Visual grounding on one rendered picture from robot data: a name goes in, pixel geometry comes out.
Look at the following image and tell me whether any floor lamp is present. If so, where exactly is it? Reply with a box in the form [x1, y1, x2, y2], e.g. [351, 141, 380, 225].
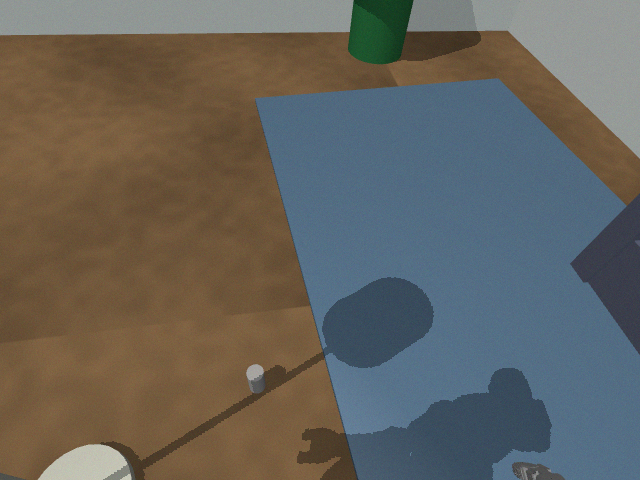
[0, 444, 136, 480]

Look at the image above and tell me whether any right robot hand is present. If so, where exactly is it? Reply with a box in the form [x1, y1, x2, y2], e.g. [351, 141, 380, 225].
[512, 462, 565, 480]

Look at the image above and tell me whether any armchair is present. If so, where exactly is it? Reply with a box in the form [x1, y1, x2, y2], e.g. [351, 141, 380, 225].
[570, 193, 640, 355]

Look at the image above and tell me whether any can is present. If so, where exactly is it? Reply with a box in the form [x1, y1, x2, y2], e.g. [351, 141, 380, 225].
[246, 364, 265, 394]

